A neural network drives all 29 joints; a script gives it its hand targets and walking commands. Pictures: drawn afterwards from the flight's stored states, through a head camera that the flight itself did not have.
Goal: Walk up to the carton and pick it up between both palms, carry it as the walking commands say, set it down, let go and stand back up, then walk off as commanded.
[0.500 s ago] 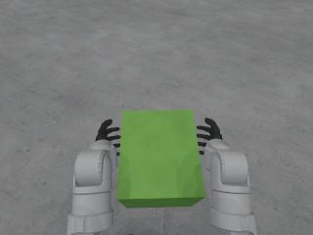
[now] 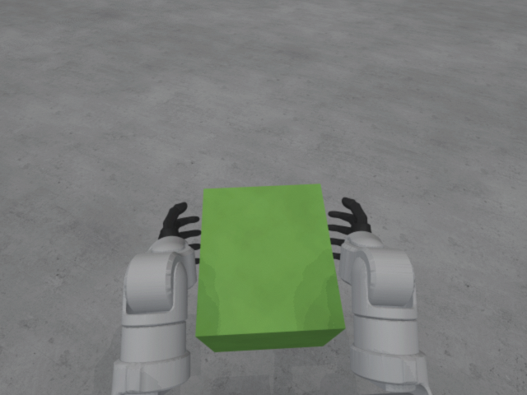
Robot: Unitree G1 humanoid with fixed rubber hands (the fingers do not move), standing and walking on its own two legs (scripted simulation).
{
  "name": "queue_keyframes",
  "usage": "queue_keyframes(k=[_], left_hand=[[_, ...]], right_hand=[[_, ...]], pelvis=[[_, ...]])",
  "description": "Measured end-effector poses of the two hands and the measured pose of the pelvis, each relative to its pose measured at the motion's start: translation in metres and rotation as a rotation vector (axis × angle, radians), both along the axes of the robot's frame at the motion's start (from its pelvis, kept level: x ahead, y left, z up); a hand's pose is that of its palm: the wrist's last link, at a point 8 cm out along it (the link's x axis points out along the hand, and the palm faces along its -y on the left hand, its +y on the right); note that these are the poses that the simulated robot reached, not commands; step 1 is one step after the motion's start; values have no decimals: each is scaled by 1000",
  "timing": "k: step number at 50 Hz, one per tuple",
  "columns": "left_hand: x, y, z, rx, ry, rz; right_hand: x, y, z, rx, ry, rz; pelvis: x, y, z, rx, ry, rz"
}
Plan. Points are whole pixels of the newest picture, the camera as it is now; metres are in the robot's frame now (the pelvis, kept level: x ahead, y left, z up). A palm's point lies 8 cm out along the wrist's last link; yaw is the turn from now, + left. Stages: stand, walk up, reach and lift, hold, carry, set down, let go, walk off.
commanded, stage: carry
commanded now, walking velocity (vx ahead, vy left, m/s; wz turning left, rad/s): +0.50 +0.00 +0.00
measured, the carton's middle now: (265, 270) +0.32 +0.00 +0.01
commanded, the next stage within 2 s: none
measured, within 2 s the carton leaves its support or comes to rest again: neither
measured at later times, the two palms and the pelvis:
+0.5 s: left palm (183, 127) +0.63 +0.17 +0.09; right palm (305, 121) +0.63 -0.09 +0.10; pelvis +0.33 +0.04 +0.01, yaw -1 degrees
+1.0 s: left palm (204, 60) +0.95 +0.15 +0.09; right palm (296, 58) +0.96 -0.11 +0.09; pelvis +0.66 +0.01 +0.03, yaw +3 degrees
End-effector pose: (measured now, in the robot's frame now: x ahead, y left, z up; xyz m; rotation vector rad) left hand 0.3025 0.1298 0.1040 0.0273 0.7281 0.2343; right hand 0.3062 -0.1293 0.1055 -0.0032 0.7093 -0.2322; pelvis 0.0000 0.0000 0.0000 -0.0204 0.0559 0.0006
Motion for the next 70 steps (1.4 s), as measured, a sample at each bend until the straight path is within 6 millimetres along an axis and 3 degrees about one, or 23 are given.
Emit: queue_keyframes(k=[5, 10, 16, 21, 25, 29, 37, 42, 45, 49, 55, 61, 66, 70], left_hand=[[53, -5, -16, 16, 124, 16], [111, -1, -9, 17, 136, 34], [199, 13, 5, -1, 57, 24], [280, 30, -5, -24, 16, 5], [328, 36, -16, -30, 102, -17], [375, 36, -14, -34, 140, -29], [485, 31, 6, -28, 48, -6], [558, 19, -1, 9, 21, 8], [590, 17, -10, 15, 98, 21], [632, 21, -11, 19, 149, 40], [717, 36, 2, 6, 84, 44], [814, 59, -6, -23, 22, 22], [872, 66, -17, -32, 126, -6], [922, 67, -11, -38, 134, -12]], right_hand=[[57, -5, -20, 7, 122, 19], [120, 0, -13, 13, 131, 33], [205, 12, 3, 3, 50, 30], [281, 30, 2, -25, 11, 9], [325, 36, -6, -34, 96, -15], [368, 36, -4, -38, 136, -34], [484, 31, 14, -21, 44, -11], [562, 19, -1, 3, 16, 11], [597, 17, -13, 5, 92, 27], [644, 22, -14, 8, 140, 43], [729, 36, -1, 8, 74, 46], [819, 59, 0, -22, 13, 24], [873, 67, -7, -38, 118, -4], [920, 67, 1, -40, 126, -21]], pelvis=[[59, -10, 12, 11, 13, 33], [117, -9, 26, 31, 27, 33], [201, 7, 24, 30, 20, 23], [282, 29, 3, 35, 2, -2], [329, 40, 14, 24, 16, -25], [374, 44, 27, 6, 25, -25], [482, 32, 24, 5, 21, -14], [562, 15, 3, -5, 4, 15], [597, 10, 10, 6, 13, 37], [643, 11, 23, 25, 25, 44], [721, 26, 26, 33, 29, 37], [816, 54, 3, 35, 6, 9], [874, 67, 19, 12, 21, -13], [921, 69, 30, -5, 27, -8]])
